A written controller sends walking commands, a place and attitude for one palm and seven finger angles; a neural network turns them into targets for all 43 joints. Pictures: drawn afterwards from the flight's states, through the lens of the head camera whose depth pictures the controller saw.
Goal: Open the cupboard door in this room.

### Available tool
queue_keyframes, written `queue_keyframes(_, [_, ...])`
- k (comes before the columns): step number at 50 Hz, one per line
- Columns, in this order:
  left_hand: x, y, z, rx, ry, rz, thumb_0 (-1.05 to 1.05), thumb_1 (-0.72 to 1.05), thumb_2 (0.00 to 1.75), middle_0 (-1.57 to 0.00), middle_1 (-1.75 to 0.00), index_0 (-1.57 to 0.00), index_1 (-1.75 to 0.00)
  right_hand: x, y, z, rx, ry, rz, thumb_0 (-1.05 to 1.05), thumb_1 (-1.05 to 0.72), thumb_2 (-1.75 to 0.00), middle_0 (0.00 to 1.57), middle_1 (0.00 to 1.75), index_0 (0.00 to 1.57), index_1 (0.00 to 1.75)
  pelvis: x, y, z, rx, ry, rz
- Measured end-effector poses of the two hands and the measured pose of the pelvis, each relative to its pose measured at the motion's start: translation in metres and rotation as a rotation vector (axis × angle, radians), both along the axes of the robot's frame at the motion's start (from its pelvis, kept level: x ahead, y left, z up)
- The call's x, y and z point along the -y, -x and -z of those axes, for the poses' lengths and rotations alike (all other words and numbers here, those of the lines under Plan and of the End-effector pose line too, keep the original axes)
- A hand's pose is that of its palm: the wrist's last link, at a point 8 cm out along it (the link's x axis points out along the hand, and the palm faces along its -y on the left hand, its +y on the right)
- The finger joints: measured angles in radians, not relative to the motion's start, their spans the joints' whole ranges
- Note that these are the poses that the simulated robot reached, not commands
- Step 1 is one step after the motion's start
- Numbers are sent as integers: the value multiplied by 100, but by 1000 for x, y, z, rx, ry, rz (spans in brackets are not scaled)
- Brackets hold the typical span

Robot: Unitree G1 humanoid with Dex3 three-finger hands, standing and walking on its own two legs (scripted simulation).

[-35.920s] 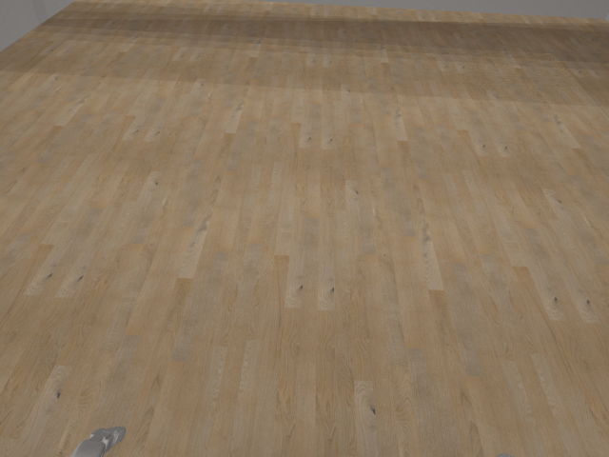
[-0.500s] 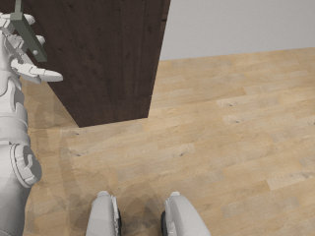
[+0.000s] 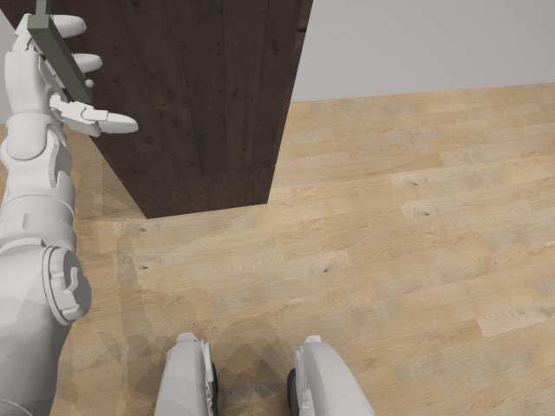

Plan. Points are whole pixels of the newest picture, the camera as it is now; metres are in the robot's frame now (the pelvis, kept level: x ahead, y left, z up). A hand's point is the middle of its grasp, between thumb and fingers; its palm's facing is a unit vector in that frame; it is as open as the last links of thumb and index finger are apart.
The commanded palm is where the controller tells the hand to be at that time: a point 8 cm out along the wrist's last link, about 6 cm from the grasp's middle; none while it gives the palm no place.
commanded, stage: slide the fingers in behind the handle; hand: left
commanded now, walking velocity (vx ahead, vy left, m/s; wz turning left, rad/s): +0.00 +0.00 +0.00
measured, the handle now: (64, 52) +0.59 +0.24 +0.07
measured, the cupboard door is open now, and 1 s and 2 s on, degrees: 0 0 40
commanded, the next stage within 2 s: close the thumb around the handle in 0.22 s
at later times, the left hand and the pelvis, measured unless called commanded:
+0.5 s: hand (89, 83) +0.54 +0.21 +0.07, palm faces +0.12 -0.99 -0.02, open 13.2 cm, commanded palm +0.52 +0.22 +0.07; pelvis +0.01 +0.00 +0.00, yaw +0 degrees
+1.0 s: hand (89, 82) +0.54 +0.21 +0.07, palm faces +0.13 -0.99 -0.02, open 5.5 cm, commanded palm +0.52 +0.22 +0.07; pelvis +0.01 +0.00 +0.00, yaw +0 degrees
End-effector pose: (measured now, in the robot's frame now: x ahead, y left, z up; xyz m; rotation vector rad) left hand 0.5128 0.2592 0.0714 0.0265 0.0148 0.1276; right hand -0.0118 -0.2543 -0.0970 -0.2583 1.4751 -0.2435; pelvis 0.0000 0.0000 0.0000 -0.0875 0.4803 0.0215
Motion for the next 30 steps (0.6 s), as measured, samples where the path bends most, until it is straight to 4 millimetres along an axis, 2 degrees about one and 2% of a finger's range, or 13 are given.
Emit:
queue_keyframes(20, [0, 0, 0, 4, 5, 8, -1, -48, 31, -30, -121, -27, -122, 7, -16, -6, 18, 19, -19, 1, -91, -90, 20, 30, 20, 30, 1, -6, -3, 6, 2, -8])
queue_keyframes(25, [-1, -1, 1, 7, 8, 8, -1, -36, 36, -31, -122, -28, -123, 7, -18, -5, 22, 19, -19, 1, -91, -90, 20, 30, 20, 30, 1, -6, -3, 6, 2, -7])
queue_keyframes(30, [-1, -1, 1, 6, 4, 4, -1, -15, 45, -32, -124, -30, -125, 5, -17, -3, 19, 14, -18, 1, -91, -90, 20, 30, 20, 30, 0, -5, -2, 3, 2, -7])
